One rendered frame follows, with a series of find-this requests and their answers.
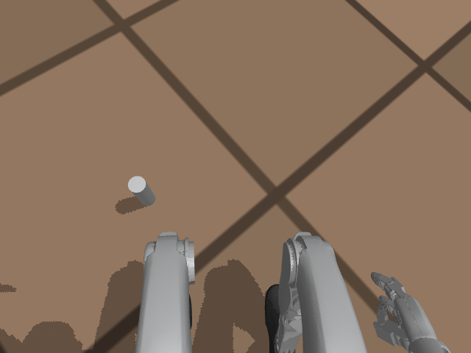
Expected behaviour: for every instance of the right robot foot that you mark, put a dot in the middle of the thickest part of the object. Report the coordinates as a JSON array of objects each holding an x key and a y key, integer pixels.
[{"x": 272, "y": 314}]

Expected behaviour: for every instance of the right robot hand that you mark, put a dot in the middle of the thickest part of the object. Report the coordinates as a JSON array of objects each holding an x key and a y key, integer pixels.
[{"x": 406, "y": 310}]

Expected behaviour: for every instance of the can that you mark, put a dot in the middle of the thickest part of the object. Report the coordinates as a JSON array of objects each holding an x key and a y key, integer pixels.
[{"x": 141, "y": 190}]

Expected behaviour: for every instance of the right robot arm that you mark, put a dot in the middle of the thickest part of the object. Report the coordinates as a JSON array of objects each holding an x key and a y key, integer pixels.
[{"x": 427, "y": 345}]

